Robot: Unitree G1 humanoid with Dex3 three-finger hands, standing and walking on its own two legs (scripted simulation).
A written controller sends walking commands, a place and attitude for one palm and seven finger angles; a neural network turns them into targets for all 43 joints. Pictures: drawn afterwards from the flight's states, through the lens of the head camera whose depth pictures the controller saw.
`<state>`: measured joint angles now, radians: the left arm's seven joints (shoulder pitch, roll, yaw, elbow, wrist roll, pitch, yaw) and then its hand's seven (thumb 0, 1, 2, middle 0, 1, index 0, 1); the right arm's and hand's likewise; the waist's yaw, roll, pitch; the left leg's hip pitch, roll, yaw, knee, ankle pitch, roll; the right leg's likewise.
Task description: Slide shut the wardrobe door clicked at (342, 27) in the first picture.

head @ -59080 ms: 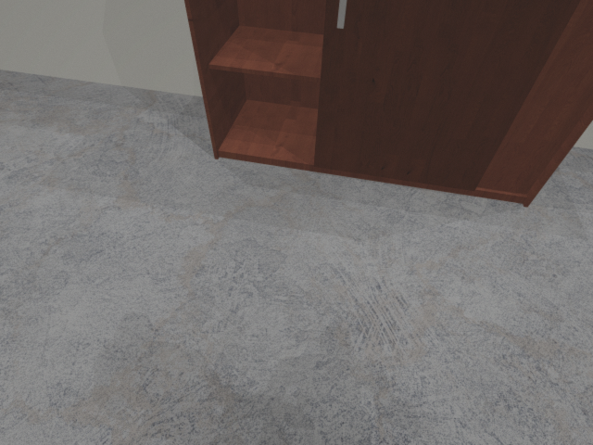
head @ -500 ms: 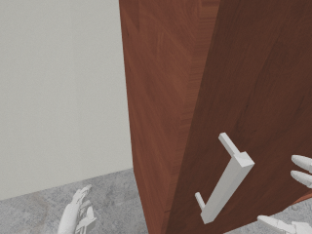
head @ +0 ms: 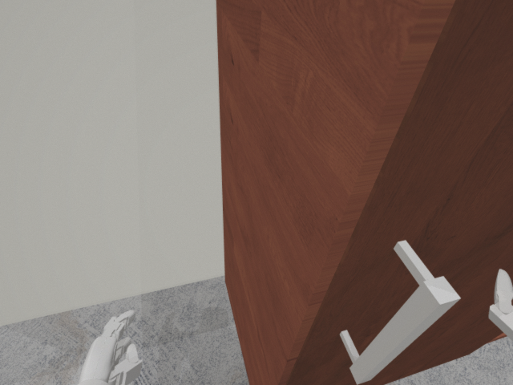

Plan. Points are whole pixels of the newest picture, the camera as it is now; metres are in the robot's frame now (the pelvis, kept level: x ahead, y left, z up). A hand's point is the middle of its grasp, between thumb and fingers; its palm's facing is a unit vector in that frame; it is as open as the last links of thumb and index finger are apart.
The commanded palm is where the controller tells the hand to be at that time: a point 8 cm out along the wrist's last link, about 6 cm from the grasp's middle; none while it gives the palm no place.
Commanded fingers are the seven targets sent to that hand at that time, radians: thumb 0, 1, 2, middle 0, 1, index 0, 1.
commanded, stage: draw the hand back to the body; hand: right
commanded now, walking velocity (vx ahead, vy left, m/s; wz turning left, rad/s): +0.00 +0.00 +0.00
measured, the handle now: (380, 323) +0.18 -0.15 +0.10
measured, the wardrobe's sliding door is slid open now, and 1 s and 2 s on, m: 0.00 0.00 0.00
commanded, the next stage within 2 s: step back with the hand held close in 0.28 s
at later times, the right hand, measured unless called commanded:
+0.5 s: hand (489, 306) +0.18 -0.25 +0.16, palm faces +0.47 +0.77 -0.44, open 7.3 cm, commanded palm +0.14 -0.28 +0.18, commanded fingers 0.00 -0.90 -0.90 0.20 0.30 0.20 0.30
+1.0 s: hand out of the picture +0.14 -0.29 +0.16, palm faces +0.40 +0.76 -0.52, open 7.4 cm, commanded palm +0.08 -0.32 +0.18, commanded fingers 0.00 -0.90 -0.90 0.20 0.30 0.20 0.30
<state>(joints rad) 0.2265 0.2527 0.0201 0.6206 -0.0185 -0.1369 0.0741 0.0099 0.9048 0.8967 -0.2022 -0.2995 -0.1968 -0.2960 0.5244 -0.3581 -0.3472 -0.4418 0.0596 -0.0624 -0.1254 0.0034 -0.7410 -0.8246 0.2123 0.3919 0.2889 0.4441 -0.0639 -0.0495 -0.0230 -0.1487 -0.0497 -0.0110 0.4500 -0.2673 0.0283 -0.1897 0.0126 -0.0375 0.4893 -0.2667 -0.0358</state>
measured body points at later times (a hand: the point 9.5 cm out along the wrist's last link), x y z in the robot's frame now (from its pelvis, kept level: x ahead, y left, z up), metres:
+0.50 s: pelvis -0.01 +0.02 +0.00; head -0.02 +0.04 +0.45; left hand +0.19 +0.25 -0.08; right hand +0.15 -0.29 +0.18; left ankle -0.01 +0.10 -0.74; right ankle +0.00 -0.09 -0.74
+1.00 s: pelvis -0.08 -0.03 -0.02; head -0.09 -0.03 +0.43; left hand +0.08 +0.23 -0.08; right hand +0.11 -0.33 +0.19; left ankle -0.04 +0.10 -0.74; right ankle +0.00 -0.09 -0.74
